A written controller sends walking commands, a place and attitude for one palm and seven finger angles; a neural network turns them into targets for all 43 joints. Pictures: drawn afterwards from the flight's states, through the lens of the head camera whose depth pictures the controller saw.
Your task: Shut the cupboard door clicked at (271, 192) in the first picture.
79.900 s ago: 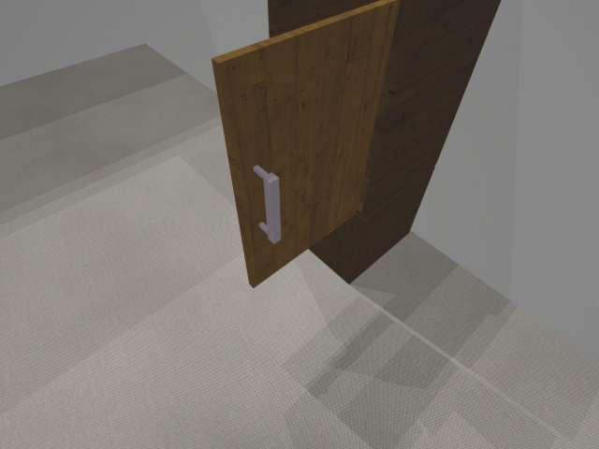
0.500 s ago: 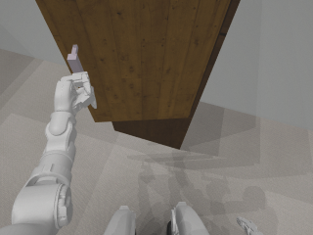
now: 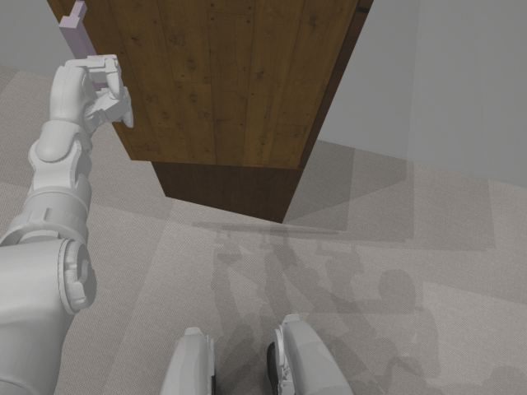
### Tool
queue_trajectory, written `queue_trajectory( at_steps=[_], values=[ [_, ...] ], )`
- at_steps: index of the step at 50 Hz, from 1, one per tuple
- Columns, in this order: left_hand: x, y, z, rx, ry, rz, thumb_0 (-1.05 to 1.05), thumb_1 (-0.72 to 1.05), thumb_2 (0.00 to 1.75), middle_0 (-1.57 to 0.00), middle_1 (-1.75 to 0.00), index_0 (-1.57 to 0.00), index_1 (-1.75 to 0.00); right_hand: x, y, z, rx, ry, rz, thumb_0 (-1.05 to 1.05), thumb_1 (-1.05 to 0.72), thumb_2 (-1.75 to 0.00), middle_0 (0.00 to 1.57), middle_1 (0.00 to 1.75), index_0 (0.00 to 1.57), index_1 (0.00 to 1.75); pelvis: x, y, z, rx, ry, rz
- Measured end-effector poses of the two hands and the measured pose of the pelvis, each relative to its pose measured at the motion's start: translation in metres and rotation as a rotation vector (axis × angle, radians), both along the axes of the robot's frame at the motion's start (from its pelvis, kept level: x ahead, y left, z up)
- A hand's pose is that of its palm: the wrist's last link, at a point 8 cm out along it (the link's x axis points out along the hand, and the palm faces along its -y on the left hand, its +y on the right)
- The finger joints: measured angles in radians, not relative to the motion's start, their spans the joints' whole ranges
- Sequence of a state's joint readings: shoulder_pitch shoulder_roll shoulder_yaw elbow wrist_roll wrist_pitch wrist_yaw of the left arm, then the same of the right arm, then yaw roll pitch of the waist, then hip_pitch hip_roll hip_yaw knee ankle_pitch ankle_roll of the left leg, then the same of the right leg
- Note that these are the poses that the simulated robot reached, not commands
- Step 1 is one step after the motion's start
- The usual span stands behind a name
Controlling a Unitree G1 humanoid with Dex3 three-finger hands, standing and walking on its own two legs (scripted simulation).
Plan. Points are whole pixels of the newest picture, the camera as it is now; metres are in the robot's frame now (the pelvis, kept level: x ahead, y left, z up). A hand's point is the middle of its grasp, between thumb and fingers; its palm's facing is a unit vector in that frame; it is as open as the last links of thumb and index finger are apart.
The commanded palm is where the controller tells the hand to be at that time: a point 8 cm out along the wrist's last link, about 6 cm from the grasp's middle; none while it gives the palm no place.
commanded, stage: push the door shut along its arc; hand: left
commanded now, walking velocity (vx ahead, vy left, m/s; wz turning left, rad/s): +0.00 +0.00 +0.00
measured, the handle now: (99, 68) +0.59 +0.20 +0.07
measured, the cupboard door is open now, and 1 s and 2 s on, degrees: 12 0 0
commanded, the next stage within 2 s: pull the fist back off the door in 0.74 s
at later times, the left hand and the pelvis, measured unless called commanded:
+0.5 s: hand (147, 65) +0.59 +0.13 +0.08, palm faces -0.24 -0.97 -0.03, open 3.1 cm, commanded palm +0.60 +0.15 +0.07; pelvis +0.01 +0.01 -0.02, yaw -2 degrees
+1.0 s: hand (160, 52) +0.62 +0.11 +0.08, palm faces +0.07 -1.00 +0.06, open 3.1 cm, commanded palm +0.61 +0.12 +0.07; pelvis -0.01 +0.01 -0.03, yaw -2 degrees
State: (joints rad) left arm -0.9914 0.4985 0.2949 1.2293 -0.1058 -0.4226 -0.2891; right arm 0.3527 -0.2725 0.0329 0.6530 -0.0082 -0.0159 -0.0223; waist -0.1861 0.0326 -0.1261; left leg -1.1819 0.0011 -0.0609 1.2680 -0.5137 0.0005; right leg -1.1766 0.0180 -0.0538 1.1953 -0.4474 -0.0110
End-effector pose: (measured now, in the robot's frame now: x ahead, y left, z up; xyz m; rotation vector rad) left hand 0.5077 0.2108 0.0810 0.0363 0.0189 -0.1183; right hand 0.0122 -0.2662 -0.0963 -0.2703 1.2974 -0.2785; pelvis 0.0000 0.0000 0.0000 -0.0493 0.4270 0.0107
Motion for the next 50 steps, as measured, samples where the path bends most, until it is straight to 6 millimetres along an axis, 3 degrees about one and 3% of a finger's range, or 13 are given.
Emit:
queue_trajectory(
  at_steps=[11,26,33,43,48,50],
  values=[
    [0.034,-0.006,0.0,-0.002,0.015,-0.056,0.02,0.9,0.9,-1.3,-1.5,-1.3,-1.5,-0.025,0.012,-0.001,-0.002,0.072,-0.038,0.01,-0.9,-0.9,0.2,0.3,0.2,0.3,0.001,0.007,-0.007,-0.016,0.044,-0.008],
    [0.082,-0.026,-0.002,0.0,0.033,-0.125,0.02,0.9,0.9,-1.3,-1.5,-1.29,-1.5,-0.042,0.028,-0.001,-0.004,0.123,-0.096,0.01,-0.9,-0.9,0.2,0.3,0.2,0.3,0.008,0.013,-0.016,-0.033,0.103,-0.022],
    [0.081,-0.024,-0.002,0.002,0.036,-0.165,0.02,0.9,0.9,-1.3,-1.5,-1.29,-1.5,-0.048,0.032,-0.003,0.001,0.156,-0.095,0.01,-0.9,-0.9,0.2,0.3,0.2,0.3,0.007,0.012,-0.018,-0.038,0.107,-0.016],
    [0.081,-0.028,0.0,0.02,0.041,-0.175,0.02,0.9,0.9,-1.3,-1.5,-1.29,-1.5,-0.056,0.022,-0.005,-0.06,0.117,-0.079,0.01,-0.9,-0.9,0.2,0.3,0.2,0.3,-0.008,0.01,-0.029,-0.053,0.118,-0.003],
    [0.084,-0.042,-0.001,-0.136,0.03,0.096,0.02,0.9,0.9,-1.3,-1.5,-1.3,-1.5,-0.064,0.026,-0.006,-0.038,0.135,-0.031,0.01,-0.9,-0.9,0.2,0.3,0.2,0.3,-0.013,0.009,-0.031,-0.051,0.131,-0.006],
    [0.085,-0.05,-0.003,-0.095,0.036,0.191,0.01,0.9,0.9,-1.3,-1.5,-1.3,-1.5,-0.067,0.03,-0.007,-0.009,0.143,-0.024,0.01,-0.9,-0.9,0.2,0.3,0.2,0.3,-0.013,0.009,-0.03,-0.047,0.136,-0.008]
  ],
)
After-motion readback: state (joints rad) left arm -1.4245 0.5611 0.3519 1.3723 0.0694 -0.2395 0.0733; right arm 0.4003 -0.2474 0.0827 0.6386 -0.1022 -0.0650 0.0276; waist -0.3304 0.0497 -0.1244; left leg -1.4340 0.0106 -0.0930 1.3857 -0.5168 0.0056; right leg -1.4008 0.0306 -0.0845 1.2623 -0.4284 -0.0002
